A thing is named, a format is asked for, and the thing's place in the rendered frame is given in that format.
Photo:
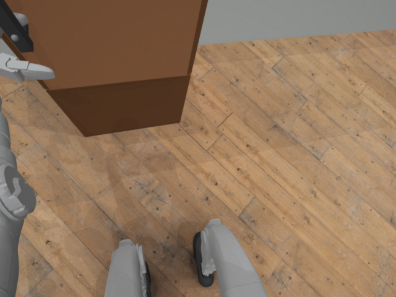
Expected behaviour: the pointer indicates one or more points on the robot left thigh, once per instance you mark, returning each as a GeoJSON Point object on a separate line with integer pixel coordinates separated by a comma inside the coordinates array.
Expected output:
{"type": "Point", "coordinates": [126, 268]}

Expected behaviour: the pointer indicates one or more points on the cupboard door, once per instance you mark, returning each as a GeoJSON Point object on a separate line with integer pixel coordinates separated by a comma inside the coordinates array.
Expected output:
{"type": "Point", "coordinates": [95, 42]}

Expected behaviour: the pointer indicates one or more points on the robot left hand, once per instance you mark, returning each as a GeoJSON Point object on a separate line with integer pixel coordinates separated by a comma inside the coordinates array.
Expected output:
{"type": "Point", "coordinates": [12, 68]}

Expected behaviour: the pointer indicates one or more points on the robot left upper arm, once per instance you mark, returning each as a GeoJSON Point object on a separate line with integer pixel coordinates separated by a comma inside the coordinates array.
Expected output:
{"type": "Point", "coordinates": [17, 200]}

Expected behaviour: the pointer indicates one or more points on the right robot shin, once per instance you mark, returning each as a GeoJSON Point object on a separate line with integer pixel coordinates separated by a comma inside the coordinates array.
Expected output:
{"type": "Point", "coordinates": [208, 266]}

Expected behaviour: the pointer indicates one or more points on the robot left forearm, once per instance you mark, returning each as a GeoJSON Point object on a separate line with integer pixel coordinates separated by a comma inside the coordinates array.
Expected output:
{"type": "Point", "coordinates": [7, 157]}

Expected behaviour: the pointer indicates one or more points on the handle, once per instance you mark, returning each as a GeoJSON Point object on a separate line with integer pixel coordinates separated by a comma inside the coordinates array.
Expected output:
{"type": "Point", "coordinates": [11, 26]}

